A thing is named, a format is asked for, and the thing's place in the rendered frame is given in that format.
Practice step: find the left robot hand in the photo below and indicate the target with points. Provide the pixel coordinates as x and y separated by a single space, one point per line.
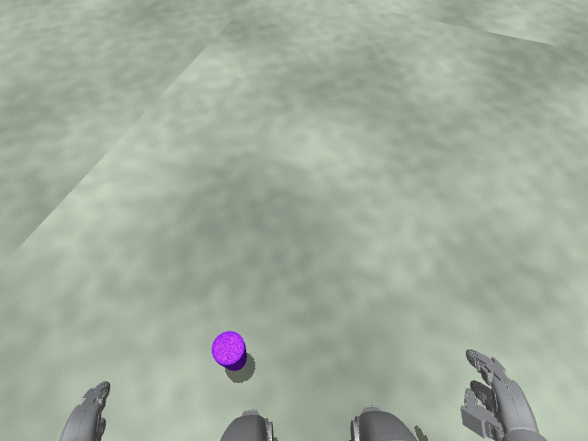
85 422

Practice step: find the right robot hand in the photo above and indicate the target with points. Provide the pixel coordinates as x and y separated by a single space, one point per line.
507 408

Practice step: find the cup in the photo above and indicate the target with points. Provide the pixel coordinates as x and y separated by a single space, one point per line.
229 350

